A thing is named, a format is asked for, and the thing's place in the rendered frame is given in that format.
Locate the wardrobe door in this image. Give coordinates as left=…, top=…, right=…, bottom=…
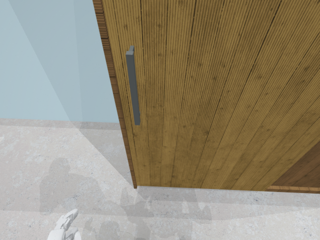
left=102, top=0, right=320, bottom=191
left=271, top=141, right=320, bottom=188

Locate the handle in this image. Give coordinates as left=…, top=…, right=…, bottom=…
left=125, top=45, right=141, bottom=126

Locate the robot left hand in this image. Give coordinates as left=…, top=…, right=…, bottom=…
left=47, top=208, right=82, bottom=240

